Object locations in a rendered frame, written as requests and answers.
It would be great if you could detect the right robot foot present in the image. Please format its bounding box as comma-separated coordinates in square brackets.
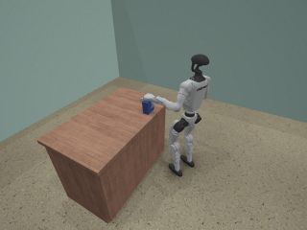
[180, 155, 195, 168]

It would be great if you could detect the sponge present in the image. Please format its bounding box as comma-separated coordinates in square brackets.
[142, 101, 154, 115]

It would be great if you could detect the robot left hand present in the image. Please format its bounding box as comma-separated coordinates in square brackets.
[139, 93, 155, 108]

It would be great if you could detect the left robot forearm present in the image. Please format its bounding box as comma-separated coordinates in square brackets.
[153, 96, 177, 110]

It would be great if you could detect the table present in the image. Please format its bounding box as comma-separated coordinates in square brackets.
[36, 86, 170, 224]

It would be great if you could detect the left robot upper arm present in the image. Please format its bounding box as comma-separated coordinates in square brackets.
[173, 80, 193, 112]

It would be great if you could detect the robot right shin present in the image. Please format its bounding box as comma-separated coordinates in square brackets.
[183, 134, 194, 162]

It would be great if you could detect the right robot upper arm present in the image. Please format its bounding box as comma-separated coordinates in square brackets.
[203, 75, 211, 100]

